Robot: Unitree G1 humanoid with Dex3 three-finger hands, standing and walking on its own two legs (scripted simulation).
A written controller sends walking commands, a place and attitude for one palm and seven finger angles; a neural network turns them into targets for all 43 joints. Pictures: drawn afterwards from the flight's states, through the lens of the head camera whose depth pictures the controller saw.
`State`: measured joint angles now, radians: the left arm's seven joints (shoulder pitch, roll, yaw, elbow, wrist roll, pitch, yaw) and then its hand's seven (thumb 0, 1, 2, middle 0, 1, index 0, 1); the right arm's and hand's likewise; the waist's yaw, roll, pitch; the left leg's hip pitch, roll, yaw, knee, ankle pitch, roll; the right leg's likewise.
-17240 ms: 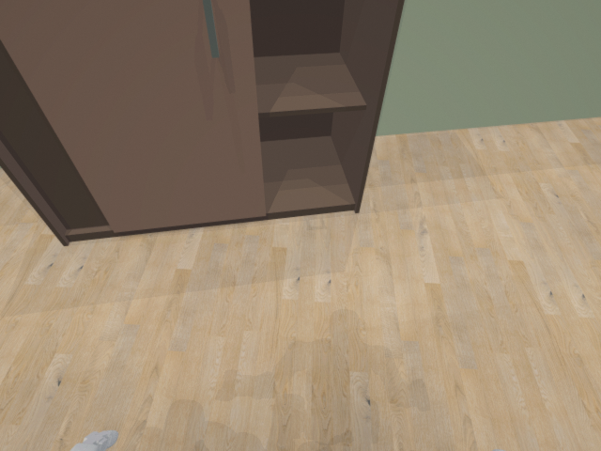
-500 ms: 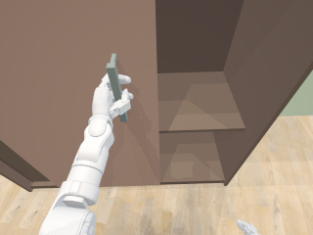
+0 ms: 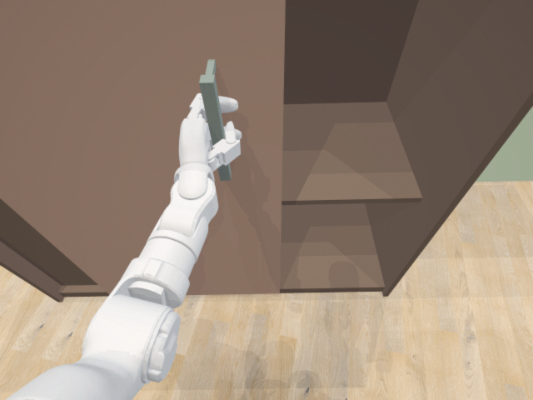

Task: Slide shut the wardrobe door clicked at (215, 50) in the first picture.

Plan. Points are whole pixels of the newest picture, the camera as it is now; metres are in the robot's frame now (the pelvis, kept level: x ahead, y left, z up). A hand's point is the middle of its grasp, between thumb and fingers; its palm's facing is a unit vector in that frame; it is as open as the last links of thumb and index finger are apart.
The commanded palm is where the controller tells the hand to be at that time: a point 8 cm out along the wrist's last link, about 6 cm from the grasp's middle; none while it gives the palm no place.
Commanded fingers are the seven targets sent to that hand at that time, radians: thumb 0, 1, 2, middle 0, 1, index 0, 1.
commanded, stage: step sideways, sliding the door along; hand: left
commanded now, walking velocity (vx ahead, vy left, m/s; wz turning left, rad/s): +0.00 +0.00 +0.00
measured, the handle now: (219, 126) +0.51 +0.09 +0.13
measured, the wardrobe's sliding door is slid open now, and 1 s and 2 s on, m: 0.40 0.32 0.01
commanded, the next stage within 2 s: none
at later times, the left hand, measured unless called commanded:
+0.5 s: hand (251, 143) +0.46 +0.03 +0.13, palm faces -0.07 -0.99 -0.12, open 5.5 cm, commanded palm +0.45 +0.06 +0.13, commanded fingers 0.00 0.90 0.90 -0.45 -1.40 -0.45 -1.40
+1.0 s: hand (280, 142) +0.46 -0.01 +0.13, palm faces +0.04 -0.99 -0.11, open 5.7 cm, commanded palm +0.44 -0.03 +0.13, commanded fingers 0.00 0.90 0.90 -0.45 -1.40 -0.45 -1.40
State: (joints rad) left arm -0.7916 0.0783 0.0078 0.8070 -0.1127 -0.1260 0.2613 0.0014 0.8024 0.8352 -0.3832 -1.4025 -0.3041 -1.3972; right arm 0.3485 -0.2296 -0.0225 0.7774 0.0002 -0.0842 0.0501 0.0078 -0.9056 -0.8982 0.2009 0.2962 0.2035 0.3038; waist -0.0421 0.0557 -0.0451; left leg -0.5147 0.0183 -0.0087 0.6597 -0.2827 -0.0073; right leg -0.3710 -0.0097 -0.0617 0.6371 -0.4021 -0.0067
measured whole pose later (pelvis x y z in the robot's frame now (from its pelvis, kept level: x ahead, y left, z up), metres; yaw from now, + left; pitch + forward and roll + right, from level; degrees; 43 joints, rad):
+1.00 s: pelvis +0.06 -0.14 +0.01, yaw +7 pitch -3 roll -2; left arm -0.71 0.12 -0.18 0.47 -0.09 -0.11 0.10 0.01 0.78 0.85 -0.46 -1.40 -0.29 -1.40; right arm 0.10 -0.21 -0.03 0.63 0.04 0.01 0.00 0.01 -0.91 -0.90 0.20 0.30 0.20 0.30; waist 0.11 0.04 0.28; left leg -0.20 0.11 0.00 0.60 -0.34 -0.06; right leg -0.43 -0.02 -0.01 0.94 -0.41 -0.01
